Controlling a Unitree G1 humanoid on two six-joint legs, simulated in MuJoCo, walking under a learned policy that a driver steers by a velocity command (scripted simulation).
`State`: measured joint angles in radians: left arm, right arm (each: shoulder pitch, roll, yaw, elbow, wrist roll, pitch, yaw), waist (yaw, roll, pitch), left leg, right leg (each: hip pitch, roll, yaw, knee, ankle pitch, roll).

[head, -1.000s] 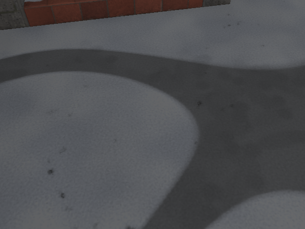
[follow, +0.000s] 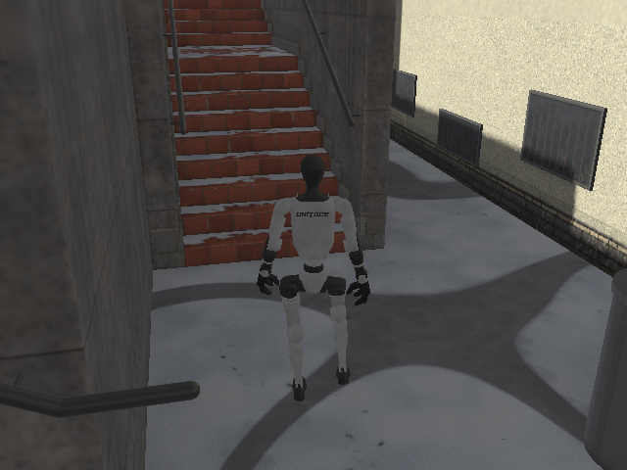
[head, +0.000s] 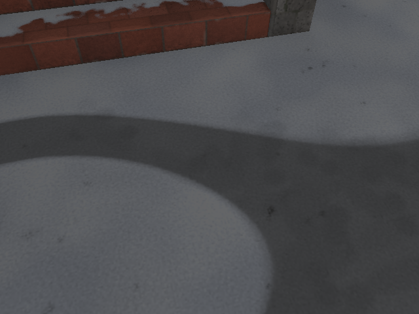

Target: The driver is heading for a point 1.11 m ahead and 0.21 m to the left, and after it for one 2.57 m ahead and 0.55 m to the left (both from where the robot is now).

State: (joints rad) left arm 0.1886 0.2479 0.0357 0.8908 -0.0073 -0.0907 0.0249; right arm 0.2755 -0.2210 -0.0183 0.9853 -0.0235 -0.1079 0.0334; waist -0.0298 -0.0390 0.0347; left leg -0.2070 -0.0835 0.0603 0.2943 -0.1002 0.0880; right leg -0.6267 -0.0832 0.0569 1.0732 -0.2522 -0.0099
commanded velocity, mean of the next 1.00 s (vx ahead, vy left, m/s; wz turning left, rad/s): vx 0.31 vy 0.00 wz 0.06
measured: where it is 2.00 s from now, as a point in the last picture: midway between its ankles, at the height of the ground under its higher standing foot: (175, 216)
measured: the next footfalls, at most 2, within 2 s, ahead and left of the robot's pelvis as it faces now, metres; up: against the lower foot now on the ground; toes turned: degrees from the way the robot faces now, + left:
right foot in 0.20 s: +0.20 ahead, -0.14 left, +0.00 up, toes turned +1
left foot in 0.46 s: +0.13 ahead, +0.07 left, +0.00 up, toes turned +4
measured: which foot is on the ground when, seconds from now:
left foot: down 0.00-0.22, up 0.24-0.44, down 0.46-0.88, up 0.90-1.00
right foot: up 0.00-0.18, down 0.20-0.48, up 0.50-0.86, down 0.88-1.00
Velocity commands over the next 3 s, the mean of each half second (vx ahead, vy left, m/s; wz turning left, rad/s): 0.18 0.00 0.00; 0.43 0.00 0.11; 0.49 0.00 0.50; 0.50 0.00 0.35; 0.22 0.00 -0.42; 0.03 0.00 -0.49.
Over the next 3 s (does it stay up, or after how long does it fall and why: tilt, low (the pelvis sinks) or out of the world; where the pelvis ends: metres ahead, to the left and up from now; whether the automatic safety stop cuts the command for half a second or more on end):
stays up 1.06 0.20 -0.01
